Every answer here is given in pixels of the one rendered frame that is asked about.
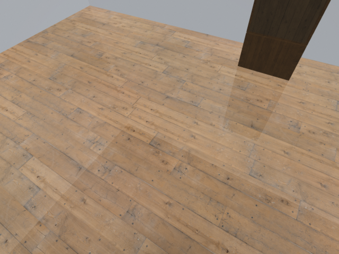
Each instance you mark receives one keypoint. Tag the cupboard door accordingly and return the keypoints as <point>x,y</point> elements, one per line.
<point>287,19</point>

